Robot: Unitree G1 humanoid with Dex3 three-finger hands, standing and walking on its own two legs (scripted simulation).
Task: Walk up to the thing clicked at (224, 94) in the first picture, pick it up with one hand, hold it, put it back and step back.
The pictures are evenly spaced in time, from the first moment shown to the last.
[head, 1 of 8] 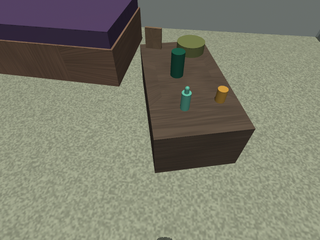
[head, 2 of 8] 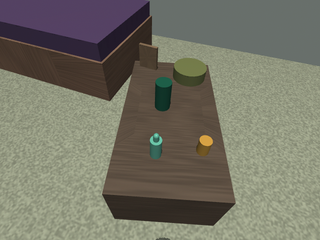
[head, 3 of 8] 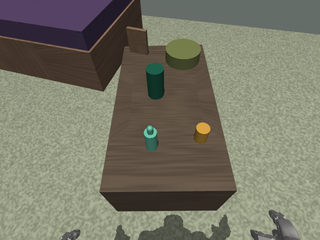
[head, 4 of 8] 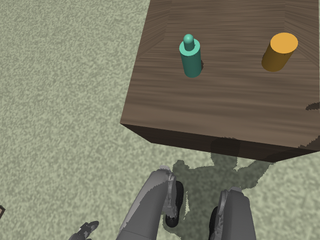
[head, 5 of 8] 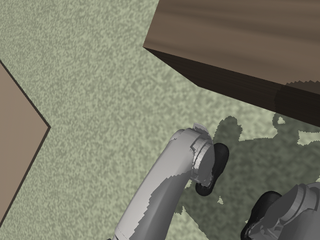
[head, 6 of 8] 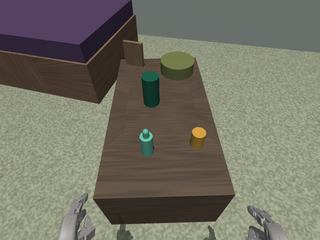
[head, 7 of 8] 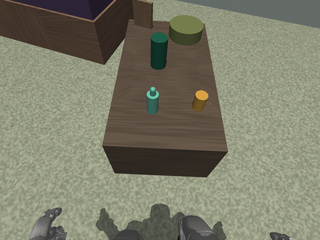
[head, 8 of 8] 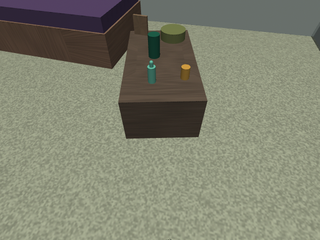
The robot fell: no
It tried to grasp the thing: no
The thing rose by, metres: 0.00
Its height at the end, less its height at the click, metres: +0.00
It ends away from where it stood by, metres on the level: 0.00
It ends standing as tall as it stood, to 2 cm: yes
